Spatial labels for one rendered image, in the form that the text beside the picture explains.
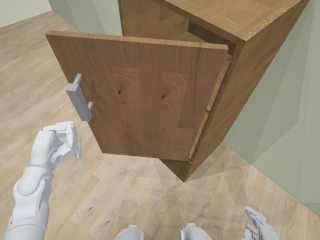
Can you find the robot right shin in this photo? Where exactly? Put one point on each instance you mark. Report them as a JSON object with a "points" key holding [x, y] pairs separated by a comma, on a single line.
{"points": [[190, 225]]}

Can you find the robot right hand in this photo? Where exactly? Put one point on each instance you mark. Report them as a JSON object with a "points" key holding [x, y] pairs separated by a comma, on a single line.
{"points": [[264, 232]]}

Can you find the handle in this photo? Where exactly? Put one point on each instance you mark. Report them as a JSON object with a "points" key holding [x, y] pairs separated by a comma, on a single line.
{"points": [[78, 100]]}

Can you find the left robot forearm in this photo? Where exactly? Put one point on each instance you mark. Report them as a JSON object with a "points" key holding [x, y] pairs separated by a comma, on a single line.
{"points": [[30, 214]]}

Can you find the cupboard door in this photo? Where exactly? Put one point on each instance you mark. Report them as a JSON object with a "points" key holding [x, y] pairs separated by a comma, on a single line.
{"points": [[149, 95]]}

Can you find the robot shin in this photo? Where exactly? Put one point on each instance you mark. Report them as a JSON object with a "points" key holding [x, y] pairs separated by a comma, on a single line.
{"points": [[132, 226], [190, 225]]}

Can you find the robot left hand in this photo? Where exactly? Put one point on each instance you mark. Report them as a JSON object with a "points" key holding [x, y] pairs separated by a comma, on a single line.
{"points": [[48, 150]]}

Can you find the robot left shin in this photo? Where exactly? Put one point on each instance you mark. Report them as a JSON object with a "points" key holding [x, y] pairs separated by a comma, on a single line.
{"points": [[132, 226]]}

